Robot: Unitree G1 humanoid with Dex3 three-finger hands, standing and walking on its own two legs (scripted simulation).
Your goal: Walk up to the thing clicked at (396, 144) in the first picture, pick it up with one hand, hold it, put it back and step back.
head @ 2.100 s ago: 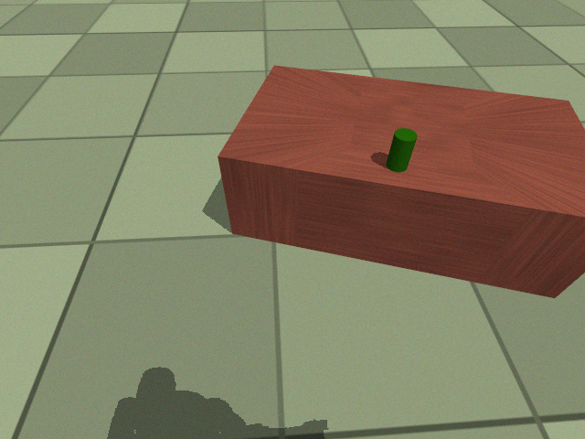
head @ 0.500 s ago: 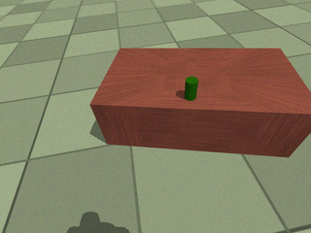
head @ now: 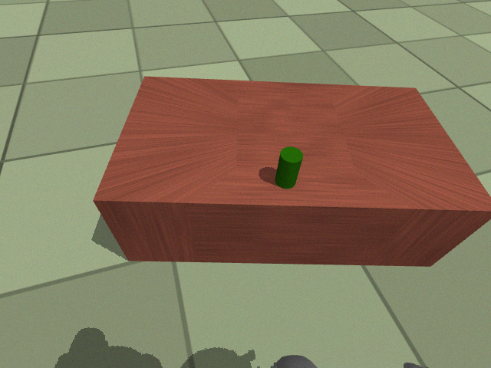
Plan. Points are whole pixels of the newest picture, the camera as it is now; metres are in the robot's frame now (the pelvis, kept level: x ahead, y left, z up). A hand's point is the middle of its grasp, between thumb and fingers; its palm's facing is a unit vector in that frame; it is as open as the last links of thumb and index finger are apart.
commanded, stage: walk up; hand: right
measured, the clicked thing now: (288, 168) +0.76 -0.16 -0.25
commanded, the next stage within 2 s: none
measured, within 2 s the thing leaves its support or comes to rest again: neither
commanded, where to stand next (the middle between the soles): +0.35 +0.06 m, yaw -3 degrees
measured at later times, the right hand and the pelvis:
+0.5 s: hand (375, 327) +0.23 -0.26 -0.15, palm faces -0.04 +0.95 -0.31, open 7.4 cm; pelvis +0.17 +0.01 +0.00, yaw -2 degrees
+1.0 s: hand (327, 283) +0.31 -0.18 -0.14, palm faces +0.01 +0.91 -0.41, open 7.4 cm; pelvis +0.28 +0.09 -0.01, yaw -4 degrees
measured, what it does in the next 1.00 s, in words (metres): walks ahead: right foot, then left foot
